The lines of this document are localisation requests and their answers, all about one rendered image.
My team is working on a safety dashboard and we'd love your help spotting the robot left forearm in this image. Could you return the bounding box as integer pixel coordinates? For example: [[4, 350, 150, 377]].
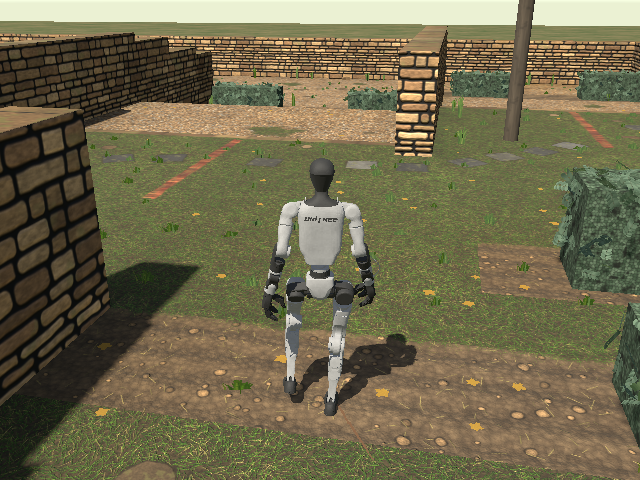
[[264, 243, 285, 295]]

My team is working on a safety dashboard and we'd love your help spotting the left robot hand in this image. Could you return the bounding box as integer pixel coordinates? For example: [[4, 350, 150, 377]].
[[262, 292, 286, 321]]

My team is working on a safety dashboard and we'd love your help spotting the right robot foot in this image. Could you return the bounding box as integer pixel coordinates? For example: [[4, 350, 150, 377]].
[[324, 391, 339, 416]]

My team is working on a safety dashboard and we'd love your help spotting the robot foot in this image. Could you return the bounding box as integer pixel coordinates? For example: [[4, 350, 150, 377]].
[[283, 376, 297, 394], [324, 391, 339, 416]]

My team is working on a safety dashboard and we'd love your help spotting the robot right forearm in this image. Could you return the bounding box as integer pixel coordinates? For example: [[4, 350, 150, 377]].
[[356, 243, 374, 286]]

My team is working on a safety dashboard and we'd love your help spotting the left robot foot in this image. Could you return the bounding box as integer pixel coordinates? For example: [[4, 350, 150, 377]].
[[283, 376, 297, 394]]

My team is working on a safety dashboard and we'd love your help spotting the right robot upper arm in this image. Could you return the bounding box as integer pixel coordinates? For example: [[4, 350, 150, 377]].
[[342, 202, 367, 258]]

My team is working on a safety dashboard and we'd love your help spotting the left robot upper arm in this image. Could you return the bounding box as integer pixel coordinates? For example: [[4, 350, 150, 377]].
[[275, 201, 301, 258]]

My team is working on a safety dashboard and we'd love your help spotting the right robot hand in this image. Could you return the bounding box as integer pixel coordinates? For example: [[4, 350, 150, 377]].
[[354, 283, 376, 307]]

